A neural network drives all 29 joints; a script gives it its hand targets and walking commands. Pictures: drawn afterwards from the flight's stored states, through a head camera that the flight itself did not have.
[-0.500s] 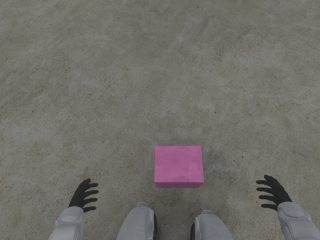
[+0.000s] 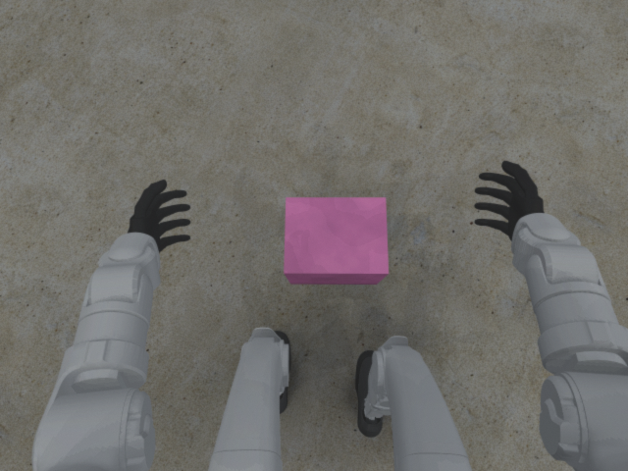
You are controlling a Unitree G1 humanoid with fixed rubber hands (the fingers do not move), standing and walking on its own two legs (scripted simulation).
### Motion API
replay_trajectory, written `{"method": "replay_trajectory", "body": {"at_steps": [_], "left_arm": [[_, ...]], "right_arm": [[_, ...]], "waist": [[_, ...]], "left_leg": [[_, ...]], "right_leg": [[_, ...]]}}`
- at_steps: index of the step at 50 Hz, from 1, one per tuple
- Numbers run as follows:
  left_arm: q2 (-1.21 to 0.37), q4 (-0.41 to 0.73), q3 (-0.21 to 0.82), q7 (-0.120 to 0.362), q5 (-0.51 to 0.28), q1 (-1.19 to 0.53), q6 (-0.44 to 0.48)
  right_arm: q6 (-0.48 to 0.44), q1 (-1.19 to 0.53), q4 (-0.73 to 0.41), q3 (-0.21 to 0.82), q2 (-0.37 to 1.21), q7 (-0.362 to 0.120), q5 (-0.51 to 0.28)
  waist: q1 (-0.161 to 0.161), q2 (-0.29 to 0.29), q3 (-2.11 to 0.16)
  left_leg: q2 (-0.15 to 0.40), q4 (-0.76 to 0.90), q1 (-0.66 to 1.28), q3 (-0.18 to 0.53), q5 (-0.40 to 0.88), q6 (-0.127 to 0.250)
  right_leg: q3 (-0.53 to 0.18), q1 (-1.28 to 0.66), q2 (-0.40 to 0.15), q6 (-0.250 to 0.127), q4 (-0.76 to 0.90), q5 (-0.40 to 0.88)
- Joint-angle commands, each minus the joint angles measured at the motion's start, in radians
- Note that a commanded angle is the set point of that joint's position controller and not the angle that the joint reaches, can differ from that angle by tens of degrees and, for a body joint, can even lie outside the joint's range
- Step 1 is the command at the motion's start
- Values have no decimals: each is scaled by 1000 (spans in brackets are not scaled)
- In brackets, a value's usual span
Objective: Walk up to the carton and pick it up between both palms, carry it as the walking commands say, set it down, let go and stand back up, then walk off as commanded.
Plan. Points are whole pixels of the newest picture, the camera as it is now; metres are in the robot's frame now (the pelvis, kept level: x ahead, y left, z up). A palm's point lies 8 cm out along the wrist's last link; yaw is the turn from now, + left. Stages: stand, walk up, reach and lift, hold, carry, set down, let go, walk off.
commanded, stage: reach and lift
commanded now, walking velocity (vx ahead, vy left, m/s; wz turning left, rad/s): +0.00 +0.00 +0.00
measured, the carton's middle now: (334, 244) +0.49 +0.00 -0.56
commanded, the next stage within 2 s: none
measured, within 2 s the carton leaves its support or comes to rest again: neither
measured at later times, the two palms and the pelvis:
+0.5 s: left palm (193, 162) +0.51 +0.22 -0.13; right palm (490, 162) +0.51 -0.21 -0.12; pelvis +0.03 +0.02 -0.01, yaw -2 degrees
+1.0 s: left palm (218, 200) +0.50 +0.22 -0.27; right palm (455, 206) +0.50 -0.21 -0.27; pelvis +0.02 +0.03 -0.14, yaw -4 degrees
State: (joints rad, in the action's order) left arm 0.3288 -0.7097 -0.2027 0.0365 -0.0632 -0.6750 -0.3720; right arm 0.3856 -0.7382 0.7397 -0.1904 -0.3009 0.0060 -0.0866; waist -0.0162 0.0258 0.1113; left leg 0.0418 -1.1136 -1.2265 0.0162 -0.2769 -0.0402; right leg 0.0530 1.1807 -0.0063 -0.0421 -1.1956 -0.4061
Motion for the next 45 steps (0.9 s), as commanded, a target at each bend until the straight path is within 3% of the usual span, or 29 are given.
{"method": "replay_trajectory", "body": {"at_steps": [1, 4, 8, 9, 11, 16, 19, 20, 22, 25, 26, 27, 29, 30, 31, 33, 34, 35, 36, 37, 38, 41, 43, 44, 45], "left_arm": [[206, 126, -59, -21, -3, -385, 53], [199, 131, -62, -35, -16, -457, 82], [200, 143, -89, -50, -4, -521, 118], [194, 144, -84, -55, -15, -525, 128], [187, 169, -89, -60, -10, -557, 144], [146, 186, -88, -74, -13, -587, 193], [122, 214, -102, -70, -13, -498, 213], [93, 230, -93, -70, -15, -455, 216], [75, 255, -98, -58, -6, -400, 226], [38, 327, -119, -49, 18, -303, 241], [18, 352, -123, -46, 21, -302, 247], [19, 382, -123, -46, 21, -299, 248], [-7, 302, -129, -40, 38, -296, 256], [-1, 352, -148, -41, 40, -293, 265], [-28, 341, -134, -40, 25, -301, 278], [-36, 280, -158, -40, 47, -287, 295], [-36, 303, -157, -40, 51, -317, 297], [-20, 299, -162, -40, 65, -315, 297], [-28, 291, -152, -40, 51, -318, 294], [-5, 272, -168, -36, 47, -313, 296], [2, 220, -164, -38, 42, -310, 288], [37, 243, -144, -53, 28, -376, 277], [48, 239, -117, -64, -4, -405, 261], [46, 215, -112, -68, -15, -394, 258], [66, 208, -112, -73, -12, -420, 246]], "right_arm": [[-56, -426, -145, -46, -224, 0, -19], [-84, -482, -143, -37, -211, -8, -23], [-124, -544, -151, -64, -228, -9, 0], [-135, -540, -134, -69, -240, -9, 16], [-153, -592, -167, -85, -256, -12, 15], [-215, -592, -147, -120, -262, -23, 41], [-235, -509, -164, -122, -240, -36, 54], [-242, -481, -190, -130, -244, -44, 62], [-253, -395, -184, -126, -212, -59, 58], [-275, -305, -270, -138, -193, -78, 68], [-278, -306, -271, -131, -193, -81, 72], [-286, -322, -326, -128, -197, -83, 64], [-291, -318, -226, -133, -179, -87, 78], [-299, -335, -298, -128, -166, -84, 64], [-314, -348, -278, -146, -163, -88, 70], [-329, -345, -211, -137, -132, -86, 70], [-328, -338, -189, -134, -128, -85, 55], [-324, -349, -177, -121, -110, -79, 51], [-324, -348, -160, -125, -119, -80, 68], [-325, -370, -176, -120, -132, -69, 64], [-319, -370, -127, -134, -147, -60, 83], [-308, -437, -172, -130, -189, -40, 70], [-300, -443, -160, -113, -204, -33, 49], [-295, -424, -134, -98, -197, -29, 34], [-288, -468, -158, -114, -223, -22, 42]], "waist": [[-21, -40, -1036], [-15, -17, -1123], [-30, -38, -1252], [-9, -14, -1281], [-15, -26, -1359], [12, -23, -1415], [3, 8, -1522], [13, -2, -1562], [0, -10, -1574], [4, -26, -1653], [-8, -34, -1669], [1, -39, -1716], [3, -42, -1551], [-10, -30, -1583], [16, -9, -1512], [-12, -14, -1438], [-9, -29, -1428], [-38, -30, -1434], [-9, -4, -1440], [-15, 23, -1465], [-1, 41, -1426], [-9, 15, -1480], [16, 27, -1524], [-2, 21, -1481], [7, 10, -1492]], "left_leg": [[-94, 108, 421, -90, -47, 14], [-99, 92, 394, -93, -2, 18], [-95, 81, 409, -79, 55, 17], [-96, 71, 408, -76, 72, 20], [-99, 60, 438, -67, 120, 20], [-94, 29, 471, -39, 257, 22], [-98, 22, 511, -36, 404, 23], [-93, 17, 576, -21, 480, 25], [-96, 19, 625, -17, 575, 18], [-90, -6, 684, 9, 748, 15], [-86, -27, 689, 14, 774, 11], [-83, -40, 701, 23, 793, 11], [-80, -44, 547, 19, 695, 10], [-79, -53, 513, 11, 696, 7], [-71, -70, 443, 28, 735, 11], [-69, -114, 362, 34, 694, 11], [-71, -134, 336, 19, 634, 5], [-81, -144, 283, 5, 602, -2], [-82, -162, 239, 9, 599, -6], [-89, -192, 143, -15, 529, -12], [-90, -205, 67, -21, 459, -7], [-97, -283, 85, -46, 407, -13], [-93, -337, 88, -42, 385, -10], [-95, -359, 41, -56, 324, -10], [-91, -384, 42, -55, 317, -9]], "right_leg": [[-62, -392, 47, 70, 256, -42], [-61, -391, 54, 69, 244, 19], [-56, -346, 60, 69, 207, 90], [-52, -340, 62, 71, 199, 117], [-47, -326, 68, 70, 181, 154], [-44, -223, 74, 63, 157, 293], [-43, -259, 74, 59, 148, 453], [-33, -220, 78, 65, 143, 495], [-25, -181, 84, 65, 155, 541], [-35, -164, 85, 71, 150, 677], [-36, -138, 84, 73, 140, 694], [-34, -163, 83, 72, 138, 735], [-35, -69, 80, 77, 114, 655], [-40, -121, 74, 82, 95, 688], [-36, -42, 76, 87, 61, 690], [-50, 79, 73, 88, 29, 618], [-47, 111, 72, 87, 14, 565], [-45, 95, 77, 89, -10, 550], [-34, 85, 78, 92, -42, 562], [-36, 18, 75, 90, -74, 596], [-35, 28, 71, 99, -111, 537], [-9, 103, 77, 106, -175, 434], [8, 139, 84, 99, -220, 399], [10, 154, 78, 99, -244, 359], [16, 205, 80, 103, -271, 328]]}}
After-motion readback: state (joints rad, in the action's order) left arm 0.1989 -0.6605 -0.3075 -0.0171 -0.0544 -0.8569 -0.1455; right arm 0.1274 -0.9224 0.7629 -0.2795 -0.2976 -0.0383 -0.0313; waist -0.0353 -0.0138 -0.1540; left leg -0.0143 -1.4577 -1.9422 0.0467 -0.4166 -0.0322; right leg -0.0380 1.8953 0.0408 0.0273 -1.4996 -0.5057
